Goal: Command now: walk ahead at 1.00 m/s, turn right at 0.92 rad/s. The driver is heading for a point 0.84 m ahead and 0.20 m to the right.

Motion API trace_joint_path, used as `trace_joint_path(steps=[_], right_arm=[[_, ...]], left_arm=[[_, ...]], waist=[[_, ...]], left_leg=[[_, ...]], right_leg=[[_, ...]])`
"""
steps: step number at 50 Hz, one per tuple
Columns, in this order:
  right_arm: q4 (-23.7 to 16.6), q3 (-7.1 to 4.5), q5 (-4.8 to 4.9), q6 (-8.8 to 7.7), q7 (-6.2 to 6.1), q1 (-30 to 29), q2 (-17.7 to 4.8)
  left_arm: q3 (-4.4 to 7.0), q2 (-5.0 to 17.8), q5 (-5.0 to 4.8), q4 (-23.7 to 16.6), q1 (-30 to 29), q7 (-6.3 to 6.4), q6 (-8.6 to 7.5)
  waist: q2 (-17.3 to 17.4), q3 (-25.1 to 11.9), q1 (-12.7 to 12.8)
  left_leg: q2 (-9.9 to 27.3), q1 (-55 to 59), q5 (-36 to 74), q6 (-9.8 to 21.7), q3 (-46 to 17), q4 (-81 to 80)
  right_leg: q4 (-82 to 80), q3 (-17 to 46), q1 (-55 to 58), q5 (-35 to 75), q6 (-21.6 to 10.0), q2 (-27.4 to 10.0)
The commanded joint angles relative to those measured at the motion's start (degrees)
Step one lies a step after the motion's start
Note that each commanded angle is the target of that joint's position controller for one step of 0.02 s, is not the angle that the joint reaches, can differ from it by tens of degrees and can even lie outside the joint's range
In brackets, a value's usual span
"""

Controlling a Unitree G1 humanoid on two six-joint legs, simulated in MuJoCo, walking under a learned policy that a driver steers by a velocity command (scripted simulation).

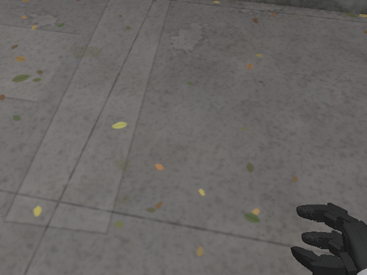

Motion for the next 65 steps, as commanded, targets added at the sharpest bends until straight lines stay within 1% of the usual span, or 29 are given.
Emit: trace_joint_path(steps=[1, 2, 3, 5, 8, 15, 17, 19, 21, 22, 23, 24, 25, 26, 27, 29, 32, 38, 41, 42, 43, 44, 45, 48, 51, 55, 61, 64, 65], right_arm=[[5.1, -6.53, -3.38, 0.18, -2.75, 34.2, -17.8], [3.8, -7.31, -2.83, 0.35, -1.97, 26.4, -17.9], [2.0, -5.96, -2.27, 0.58, -1.57, 19.3, -10.2], [4.2, -4.85, -2.01, 0.52, -1.22, 19.4, -6.1], [10.2, -4.12, -0.32, -1.08, -0.63, 26.4, -3.7], [12.4, -4.15, -0.04, -2.48, -0.53, 26.3, -6.6], [12.3, -4.62, -0.12, -2.45, -0.97, 28.4, -9.7], [12.1, -5.45, -0.03, -1.12, -2.18, 29.7, -12.6], [9.8, -6.31, -0.60, 0.99, -2.63, 24.9, -15.3], [8.9, -6.55, -0.84, 1.67, -1.81, 23.4, -14.4], [5.9, -4.59, -1.96, 1.36, -0.75, 23.4, -6.1], [-1.2, -4.48, -0.15, 0.30, -0.65, 25.2, -8.0], [-2.0, -3.97, -0.72, -1.17, -0.46, 20.0, -9.5], [-1.7, -3.75, -0.55, -1.64, -0.39, 18.6, -9.5], [-0.9, -3.50, -1.30, -1.06, -0.55, 18.5, -8.7], [0.5, -3.04, -2.94, 1.72, -0.49, 21.8, -7.6], [-3.2, -1.66, -2.32, 2.77, 0.56, 12.9, -4.2], [-3.2, -0.94, -0.75, 1.25, 1.45, 4.9, -2.6], [-0.5, -2.88, -1.35, 0.26, -0.03, 14.7, -6.9], [2.3, -3.53, -1.25, -0.42, -0.52, 24.0, -8.4], [4.3, -4.40, -1.75, -0.77, -1.24, 32.1, -12.6], [5.1, -5.25, -2.82, -0.57, -0.18, 33.0, -14.8], [3.6, -5.56, -0.03, 0.58, 0.38, 32.9, -11.8], [4.3, -3.35, 0.11, 0.45, 0.02, 22.6, -4.2], [6.8, -3.28, 0.76, -0.36, 0.35, 21.8, -5.0], [7.3, -2.77, -0.42, -0.59, 1.05, 16.1, -5.0], [9.3, -3.05, 0.45, 2.03, 1.00, 18.5, -5.8], [9.3, -2.45, -0.65, 3.50, 0.19, 23.7, -2.7], [10.9, -1.55, 0.27, 4.54, -0.17, 29.4, 0.1]], left_arm=[[-1.46, -2.4, -0.29, -10.5, -7.5, 0.44, -1.20], [-1.96, 0.6, -1.47, -12.5, -2.1, 0.71, -0.68], [-1.50, 4.3, 0.27, -10.4, -7.1, 0.93, 0.49], [-1.38, 4.4, 1.56, -11.1, -13.1, -0.78, 1.66], [-2.93, -0.1, 2.00, -15.5, -18.3, -2.57, 3.69], [-5.04, -0.1, 1.72, -22.1, -31.3, -4.52, 4.07], [-5.23, 0.0, 1.75, -21.7, -31.1, -4.69, 3.95], [-4.46, 2.3, 2.13, -19.8, -26.0, -4.10, 3.70], [-1.80, 7.2, 1.92, -13.6, -5.3, -2.82, 3.22], [-0.01, 9.2, 1.21, -10.4, 1.4, -1.28, 3.08], [1.12, 13.7, 0.02, -11.0, -3.5, -0.02, 3.87], [2.05, 18.0, 1.75, -14.2, -4.1, 0.10, 4.63], [2.03, 15.3, 1.39, -14.5, -3.8, 0.82, 4.80], [1.33, 12.3, 1.41, -13.1, -5.4, 1.38, 4.34], [0.63, 10.2, 1.37, -12.4, -7.4, 1.63, 3.43], [-1.06, 6.7, 1.02, -12.4, -9.8, 1.91, 1.26], [-1.53, 6.2, 0.86, -10.5, -8.5, 1.33, -0.99], [-1.37, 7.0, -0.85, -5.3, -0.3, 0.59, -1.68], [-0.79, 10.2, 0.66, -4.2, -0.9, 2.13, -0.98], [-0.68, 10.2, 0.57, -4.8, -4.0, 2.35, -0.86], [-1.37, 6.7, 0.33, -6.7, -4.6, 2.48, -0.98], [-2.77, -0.6, -3.77, -5.9, 9.0, 2.80, -0.35], [-2.37, 5.2, -1.36, -4.8, 6.1, 3.29, 0.05], [-2.97, 3.7, 0.61, -7.6, -7.1, 1.80, 1.27], [-3.44, 0.5, 2.12, -7.5, -4.4, 0.54, 4.36], [-4.19, -0.4, 1.94, -7.8, -6.2, 0.95, 5.30], [-5.31, -0.5, 1.68, -7.5, -13.3, 1.54, 5.20], [-5.19, 3.9, 2.66, -8.3, -15.8, 2.58, 3.82], [-4.91, 4.5, 1.19, -8.7, -19.9, 2.86, 4.03]], waist=[[18.2, -21.2, -15.9], [26.1, -23.7, -9.8], [13.3, -14.2, -10.1], [2.2, -5.6, -9.8], [4.9, -1.3, -8.3], [1.0, 5.4, -6.4], [2.4, 4.6, -5.8], [5.3, 0.8, -2.2], [5.9, -8.7, 7.8], [0.0, -10.8, 9.3], [-13.0, -6.9, 1.9], [-11.9, -20.5, -0.5], [-1.8, -16.2, 0.8], [2.7, -5.4, -2.3], [5.7, -1.5, -5.7], [6.4, 1.0, -10.2], [3.6, 4.1, -9.0], [0.2, 2.4, -2.1], [-3.8, -4.5, -7.4], [-4.1, -7.9, -12.9], [0.1, -14.3, -15.6], [17.6, -27.3, -9.0], [7.5, -34.1, -11.9], [3.1, -11.7, -9.5], [2.2, -8.7, -5.0], [6.5, -8.3, -2.2], [7.3, -6.3, -5.1], [-3.6, -3.6, -9.4], [-9.2, -3.8, -12.4]], left_leg=[[21.6, 56.2, -34.8, 2.7, -29.6, -5.0], [25.8, 53.7, -43.3, 7.5, -51.7, -15.3], [21.8, 44.6, -46.5, 8.3, -40.5, -15.3], [16.6, 33.0, -24.6, 6.7, -21.5, -14.4], [13.9, 30.5, -2.3, 4.6, -6.9, -14.9], [8.4, 25.6, 22.4, 0.9, 15.8, -22.1], [9.0, 28.0, 47.7, -0.6, 19.0, -17.1], [10.9, 32.3, 63.8, -1.0, 18.9, -7.0], [13.0, 26.2, 66.2, 0.4, 16.7, 19.2], [7.5, 14.8, 31.8, 0.6, 16.9, 41.3], [-2.2, -4.1, -23.7, -0.4, 15.7, 63.7], [-3.7, -19.1, -26.0, -1.6, 2.4, 72.2], [-0.7, -22.7, -20.8, -1.3, -1.9, 66.2], [1.5, -21.9, -18.0, -1.2, -1.7, 59.1], [3.4, -17.5, -18.2, -1.6, -1.1, 54.4], [6.0, -8.7, -20.1, -3.0, -0.6, 47.2], [7.2, -4.4, -12.3, -3.5, 2.9, 30.4], [-0.5, 6.5, 16.5, 2.0, 7.5, 3.8], [-5.1, 15.9, 10.9, 3.5, 6.2, -1.1], [-2.1, 25.4, 17.9, 4.0, 4.3, -4.6], [8.3, 39.3, 41.3, 5.3, -2.3, 2.8], [28.7, 60.2, 74.3, 18.3, -24.6, 9.5], [24.6, 58.7, 67.7, 17.6, -26.9, 6.1], [16.3, 35.8, 48.1, 13.0, -11.9, -3.8], [13.5, 19.9, 45.3, 12.9, -5.2, -9.7], [9.3, 12.3, 42.9, 11.3, 3.2, -10.7], [9.0, 11.9, 13.1, 9.4, 0.5, -8.9], [2.5, 9.0, -13.9, 3.9, 1.6, -2.6], [-1.2, 15.6, -18.4, 2.6, 4.1, -3.8]], right_leg=[[47.6, -4.2, -40.5, -2.5, -0.5, -0.5], [54.2, -7.5, -47.8, 2.2, -1.2, -2.8], [53.8, -9.7, -49.3, 9.1, -1.1, -7.3], [49.2, -11.1, -47.0, 12.7, 0.1, -10.7], [47.4, -12.1, -50.6, 12.6, 0.4, -13.8], [22.9, -22.4, -44.7, 28.7, -0.5, -11.5], [17.4, -27.1, -37.6, 28.4, -2.5, -7.8], [14.5, -28.4, -30.0, 24.8, -4.2, -4.0], [11.8, -24.2, -7.3, 20.6, -7.6, -1.5], [6.3, -18.3, 5.9, 19.3, -9.8, -3.2], [8.9, -2.0, 9.8, 29.1, -11.9, -12.5], [-2.4, 24.1, 24.7, 20.6, -23.5, -21.8], [-12.5, 30.5, 19.2, 9.4, -21.3, -23.3], [-15.7, 26.8, 8.0, 9.3, -18.8, -21.9], [-16.0, 21.1, -1.3, 14.1, -16.7, -19.5], [-16.5, 12.3, -15.9, 23.0, -15.1, -15.8], [-20.8, 3.5, -25.3, 28.4, -12.8, -10.8], [-17.0, -3.9, -12.3, 58.7, -4.3, -9.6], [-0.6, -2.5, -1.9, 73.5, 0.0, -11.1], [10.9, -4.0, -4.6, 68.3, 1.7, -9.2], [27.4, -6.7, -13.8, 44.7, 3.1, -5.3], [55.0, -9.1, -32.6, -9.4, 6.7, 3.3], [56.6, -5.4, -34.2, -3.5, 5.4, 1.1], [47.0, -8.5, -38.4, 3.3, 5.9, -4.8], [39.4, -10.2, -28.6, 5.9, 6.9, -5.4], [22.2, -12.9, -21.4, 12.8, 7.1, -6.8], [3.2, -15.8, -14.6, 19.3, 6.1, -8.0], [-8.5, -2.1, -11.3, 30.3, 2.9, -19.2], [-11.0, 1.3, -20.1, 25.6, -0.9, -23.1]])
